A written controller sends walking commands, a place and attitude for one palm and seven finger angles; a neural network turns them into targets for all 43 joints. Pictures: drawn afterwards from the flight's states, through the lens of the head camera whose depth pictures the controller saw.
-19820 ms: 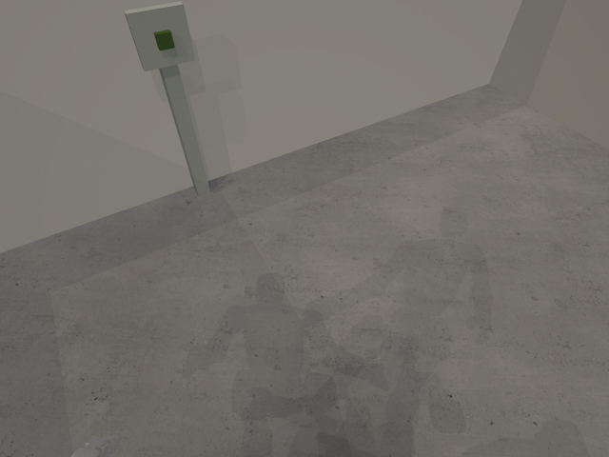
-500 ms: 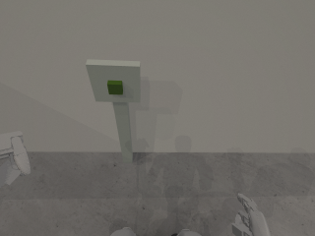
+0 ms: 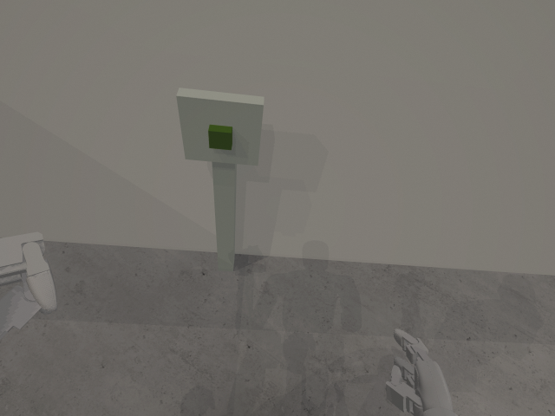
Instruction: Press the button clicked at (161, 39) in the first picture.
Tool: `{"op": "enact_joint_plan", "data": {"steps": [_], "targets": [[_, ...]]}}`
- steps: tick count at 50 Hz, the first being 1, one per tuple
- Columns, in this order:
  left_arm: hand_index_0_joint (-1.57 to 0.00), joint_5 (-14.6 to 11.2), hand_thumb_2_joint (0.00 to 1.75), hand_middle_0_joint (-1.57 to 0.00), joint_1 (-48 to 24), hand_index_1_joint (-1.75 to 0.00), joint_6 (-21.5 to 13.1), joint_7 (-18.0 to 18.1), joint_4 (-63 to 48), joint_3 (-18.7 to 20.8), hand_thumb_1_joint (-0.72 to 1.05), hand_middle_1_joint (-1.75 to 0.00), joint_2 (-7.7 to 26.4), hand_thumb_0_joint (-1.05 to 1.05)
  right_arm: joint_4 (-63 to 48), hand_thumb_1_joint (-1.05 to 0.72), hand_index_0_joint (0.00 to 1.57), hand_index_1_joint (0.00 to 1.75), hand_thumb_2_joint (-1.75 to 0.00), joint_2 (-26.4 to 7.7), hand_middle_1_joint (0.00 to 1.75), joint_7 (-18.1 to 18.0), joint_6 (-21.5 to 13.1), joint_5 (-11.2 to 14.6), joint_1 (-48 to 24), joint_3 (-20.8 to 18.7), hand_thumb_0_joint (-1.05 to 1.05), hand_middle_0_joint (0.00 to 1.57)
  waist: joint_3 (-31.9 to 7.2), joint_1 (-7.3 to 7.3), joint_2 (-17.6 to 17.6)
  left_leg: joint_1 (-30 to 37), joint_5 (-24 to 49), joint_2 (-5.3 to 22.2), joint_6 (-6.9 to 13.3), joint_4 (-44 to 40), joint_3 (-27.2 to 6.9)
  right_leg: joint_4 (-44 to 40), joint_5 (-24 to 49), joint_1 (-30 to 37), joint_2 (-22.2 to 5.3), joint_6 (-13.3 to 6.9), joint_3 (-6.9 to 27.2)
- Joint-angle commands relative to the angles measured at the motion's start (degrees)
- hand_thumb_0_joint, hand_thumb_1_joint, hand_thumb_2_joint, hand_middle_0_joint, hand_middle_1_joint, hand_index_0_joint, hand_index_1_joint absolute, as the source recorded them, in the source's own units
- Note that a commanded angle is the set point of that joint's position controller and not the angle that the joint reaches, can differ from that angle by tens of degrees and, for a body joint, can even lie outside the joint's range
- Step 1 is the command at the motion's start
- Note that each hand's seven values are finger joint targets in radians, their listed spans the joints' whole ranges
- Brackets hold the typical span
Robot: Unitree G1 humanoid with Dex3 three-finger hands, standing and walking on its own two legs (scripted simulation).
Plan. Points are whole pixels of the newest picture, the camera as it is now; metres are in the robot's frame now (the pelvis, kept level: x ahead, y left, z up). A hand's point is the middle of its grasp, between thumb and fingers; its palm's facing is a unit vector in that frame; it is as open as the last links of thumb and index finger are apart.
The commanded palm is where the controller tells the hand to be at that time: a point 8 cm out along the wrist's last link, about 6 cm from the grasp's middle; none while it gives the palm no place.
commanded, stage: step back with the hand held close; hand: left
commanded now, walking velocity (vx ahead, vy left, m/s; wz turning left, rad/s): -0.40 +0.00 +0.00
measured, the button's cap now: (220, 136) +0.67 +0.18 -0.04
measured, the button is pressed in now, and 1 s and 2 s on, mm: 0 0 0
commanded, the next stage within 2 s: stop stepping back and stand still in 0.12 s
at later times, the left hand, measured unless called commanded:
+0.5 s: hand out of the picture +0.06 +0.20 +0.15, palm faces +0.30 -0.83 -0.46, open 3.1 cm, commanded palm +0.00 +0.24 +0.17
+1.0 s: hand out of the picture +0.02 +0.21 +0.16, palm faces +0.41 -0.80 -0.44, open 3.1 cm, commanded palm -0.04 +0.25 +0.17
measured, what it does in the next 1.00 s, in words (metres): walks backwards: right foot, then left foot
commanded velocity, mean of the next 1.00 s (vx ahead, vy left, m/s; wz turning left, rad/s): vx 0.05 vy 0.02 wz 0.01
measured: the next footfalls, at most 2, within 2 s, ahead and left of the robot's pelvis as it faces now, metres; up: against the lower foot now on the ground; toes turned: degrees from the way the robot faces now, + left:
right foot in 0.18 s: -0.11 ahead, -0.13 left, +0.00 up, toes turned -1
left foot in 0.36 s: -0.11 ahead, +0.09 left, +0.00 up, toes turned +2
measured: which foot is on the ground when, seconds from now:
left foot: down 0.00-0.18, up 0.20-0.34, down 0.36-1.00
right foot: up 0.00-0.16, down 0.18-1.00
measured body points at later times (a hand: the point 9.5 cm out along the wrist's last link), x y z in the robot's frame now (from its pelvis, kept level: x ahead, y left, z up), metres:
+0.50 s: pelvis -0.14 -0.03 -0.01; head -0.13 -0.01 +0.44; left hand +0.04 +0.24 +0.18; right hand -0.01 -0.30 -0.08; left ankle -0.08 +0.07 -0.74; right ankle -0.14 -0.14 -0.74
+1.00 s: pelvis -0.17 -0.03 -0.01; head -0.18 -0.03 +0.44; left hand -0.01 +0.25 +0.18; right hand -0.02 -0.25 -0.10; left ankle -0.15 +0.10 -0.74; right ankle -0.15 -0.13 -0.74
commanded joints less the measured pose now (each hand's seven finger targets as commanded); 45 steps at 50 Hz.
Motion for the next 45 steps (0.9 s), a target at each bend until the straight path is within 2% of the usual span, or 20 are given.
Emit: {"op": "enact_joint_plan", "data": {"steps": [1,6,7,9,10,13,16,17,19,21,23,26,29,32,34,36,38,40,42,45], "targets": [[-1.3,-0.56,0.9,-1.3,-0.95,-1.5,-1.86,0.18,-10.43,2.9,0.9,-1.5,6.06,0.0,-5.81,-0.9,0.2,0.3,-0.9,-10.49,0.3,-0.37,-2.91,-0.36,-1.78,-3.29,0.0,0.2,-10.56,-1.1,14.81,15.77,19.81,13.79,5.55,-10.48,-10.41,-7.89,-1.74,1.29,-0.82,0.08,-0.64],[-1.3,-2.31,0.9,-1.3,1.9,-1.5,-1.41,-0.71,-10.6,6.45,0.9,-1.5,9.62,0.0,-7.96,-0.9,0.2,0.3,-0.9,-10.74,0.3,-0.55,-0.54,-0.29,-3.87,-2.97,0.0,0.2,-11.55,-0.01,12.22,8.25,0.38,9.61,1.34,-12.48,-6.71,-29.83,9.62,14.6,-1.73,-1.61,-3.1],[-1.3,-2.8,0.9,-1.3,1.93,-1.5,-1.78,-0.96,-11.18,7.04,0.9,-1.5,10.62,0.0,-8.66,-0.9,0.2,0.3,-0.9,-10.34,0.3,-0.47,0.35,-0.07,-3.99,-2.79,0.0,0.2,-10.46,-0.21,8.7,7.98,-3.71,6.3,-0.55,-8.92,-4.13,-34.45,12.17,13.21,-4.32,-2.63,-1.01],[-1.3,-2.93,0.9,-1.3,1.95,-1.5,-2.77,-0.15,-10.41,10.33,0.9,-1.5,14.72,0.0,-8.62,-0.9,0.2,0.3,-0.9,-8.58,0.3,-0.66,1.62,0.03,-3.72,-1.83,0.0,0.2,-10.37,-0.07,-6.31,9.42,-12.54,-1.85,-4.68,13.14,2.47,-40.43,17.71,-0.74,-20.33,-8.46,11.47],[-1.3,-2.54,0.9,-1.3,0.6,-1.5,-2.06,-0.13,-8.93,7.06,0.9,-1.5,11.59,0.0,-8.4,-0.9,0.2,0.3,-0.9,-8.68,0.3,-0.97,1.14,1.05,-3.97,-2.39,0.0,0.2,-9.56,0.52,-10.79,5.24,-16.64,-4.93,-4.78,25.21,0.79,-39.43,21.13,-2.52,-23.56,-11.47,12.86],[-1.3,-0.07,0.9,-1.3,2.99,-1.5,0.26,1.05,-6.37,6.46,0.9,-1.5,9.01,0.0,-9.17,-0.9,0.2,0.3,-0.9,-7.17,0.3,-2.17,2.37,1.38,-4.24,-0.84,0.0,0.2,-9.06,-1.52,-6.99,-3.18,-14.67,-1.79,-3.28,21.81,0.17,-27.71,49.15,10.89,-18.2,-9.13,4.25],[-1.3,-0.44,0.9,-1.3,2.77,-1.5,0.52,1.74,-6.45,5.32,0.9,-1.5,8.03,0.0,-9.05,-0.9,0.2,0.3,-0.9,-10.44,0.3,-3.47,1.24,1.67,-2.49,-1.52,0.0,0.2,-7.59,-2.26,1.11,9.91,0.98,-1.53,-1.33,-4.36,0.65,-23.71,35.04,9.73,-12.23,-3.74,2.23],[-1.3,-0.54,0.9,-1.3,2.05,-1.5,-0.06,1.87,-7.98,5.15,0.9,-1.5,8.45,0.0,-9.7,-0.9,0.2,0.3,-0.9,-12.0,0.3,-3.67,0.19,1.99,-2.3,-2.25,0.0,0.2,-8.35,-1.01,5.28,11.5,9.49,3.48,0.42,-7.07,-4.43,-21.76,25.97,10.35,-8.4,-1.26,1.05],[-1.3,-0.52,0.9,-1.3,2.82,-1.5,-0.55,1.76,-6.78,4.74,0.9,-1.5,8.51,0.0,-10.28,-0.9,0.2,0.3,-0.9,-13.05,0.3,-3.59,-1.39,2.87,-1.55,-2.89,0.0,0.2,-10.26,-0.17,5.64,14.55,11.64,7.65,1.89,-5.61,-10.08,-21.86,16.12,9.39,-4.98,0.19,0.82],[-1.3,-0.1,0.9,-1.3,1.07,-1.5,-1.31,1.52,-10.77,5.69,0.9,-1.5,9.44,0.0,-9.45,-0.9,0.2,0.3,-0.9,-11.56,0.3,-3.44,-2.04,1.42,-1.95,-1.82,0.0,0.2,-7.7,-1.04,16.07,8.42,-0.55,7.63,1.56,-12.37,-13.26,-17.63,6.47,10.55,-3.97,-0.11,-1.41],[-1.3,0.8,0.9,-1.3,0.81,-1.5,-1.37,1.62,-9.53,5.09,0.9,-1.5,7.87,0.0,-9.07,-0.9,0.2,0.3,-0.9,-11.61,0.3,-2.94,-2.46,1.44,-1.96,-1.72,0.0,0.2,-2.9,-1.13,14.55,-2.33,-22.78,7.67,2.92,-16.32,-12.76,-18.3,5.55,15.51,-4.02,-0.54,-1.45],[-1.3,1.03,0.9,-1.3,2.35,-1.5,-1.13,1.59,-5.23,5.17,0.9,-1.5,7.36,0.0,-9.24,-0.9,0.2,0.3,-0.9,-11.59,0.3,-2.7,-1.87,1.29,-1.75,-2.59,0.0,0.2,-0.99,-1.55,4.7,-4.71,-25.89,1.21,0.19,-7.82,-6.18,-29.24,-3.39,14.08,-5.85,-2.96,1.97],[-1.3,0.76,0.9,-1.3,-0.85,-1.5,-1.08,2.1,-3.18,5.94,0.9,-1.5,8.28,0.0,-7.54,-0.9,0.2,0.3,-0.9,-11.64,0.3,-2.31,-0.07,0.74,-0.35,-3.62,0.0,0.2,1.15,-1.17,-11.01,-6.71,-14.67,-3.27,-1.98,27.56,-0.88,-43.07,-20.06,2.05,-23.85,-13.21,27.77],[-1.3,1.34,0.9,-1.3,-6.28,-1.5,-1.64,1.8,-0.35,3.44,0.9,-1.5,6.25,0.0,-6.69,-0.9,0.2,0.3,-0.9,-9.96,0.3,-2.11,-0.12,0.71,0.83,-2.36,0.0,0.2,-0.41,-2.98,-4.08,-1.31,-13.53,0.57,-0.92,22.52,-1.22,-37.95,-9.28,-0.63,-20.32,-9.85,13.66],[-1.3,1.53,0.9,-1.3,-6.92,-1.5,-1.14,1.88,-0.27,1.75,0.9,-1.5,5.63,0.0,-7.07,-0.9,0.2,0.3,-0.9,-9.95,0.3,-3.11,-0.54,1.11,-0.31,-2.51,0.0,0.2,0.45,-2.37,-5.95,7.25,-14.16,-0.38,-0.1,11.57,1.97,-36.91,-14.52,-5.19,-17.94,-8.24,9.93],[-1.3,1.78,0.9,-1.3,-6.83,-1.5,-1.36,2.16,-2.2,1.8,0.9,-1.5,5.46,0.0,-7.0,-0.9,0.2,0.3,-0.9,-10.22,0.3,-3.59,-1.5,0.72,0.11,-2.05,0.0,0.2,0.57,-2.33,-0.1,11.35,-15.9,-0.66,0.83,-0.04,1.86,-30.75,-10.74,-3.58,-14.07,-6.47,7.2],[-1.3,1.66,0.9,-1.3,-6.84,-1.5,-2.4,2.31,-6.37,2.85,0.9,-1.5,5.85,0.0,-8.39,-0.9,0.2,0.3,-0.9,-11.63,0.3,-3.5,-2.25,0.81,-0.13,-2.15,0.0,0.2,-0.53,-1.74,11.97,9.26,-17.97,7.38,4.37,-8.16,-11.83,-17.19,2.61,-0.06,-6.11,-2.59,1.84],[-1.3,1.67,0.9,-1.3,-5.42,-1.5,-2.5,1.99,-7.41,4.89,0.9,-1.5,7.33,0.0,-7.9,-0.9,0.2,0.3,-0.9,-10.28,0.3,-3.14,-2.21,1.23,-0.51,-1.61,0.0,0.2,-2.3,-1.72,14.61,2.14,-26.37,12.13,5.71,-14.71,-18.31,-7.77,2.31,4.69,-3.9,-0.64,-2.47],[-1.3,2.34,0.9,-1.3,-5.51,-1.5,-2.05,1.92,-7.15,4.9,0.9,-1.5,6.74,0.0,-8.02,-0.9,0.2,0.3,-0.9,-9.96,0.3,-2.79,-2.61,1.04,-0.98,-1.33,0.0,0.2,2.01,-1.57,14.51,-3.76,-27.16,11.28,5.46,-14.16,-15.44,-10.42,4.54,8.16,-4.27,-0.98,-2.42],[-1.3,1.72,0.9,-1.3,-3.45,-1.5,-1.63,1.57,-4.02,4.66,0.9,-1.5,6.34,0.0,-7.64,-0.9,0.2,0.3,-0.9,-10.09,0.3,-2.22,-2.64,1.06,-0.93,-1.63,0.0,0.2,1.12,-1.36,2.65,-3.57,-17.07,3.66,1.14,-2.16,-4.73,-26.04,9.34,12.52,-6.74,-2.6,3.82]]}}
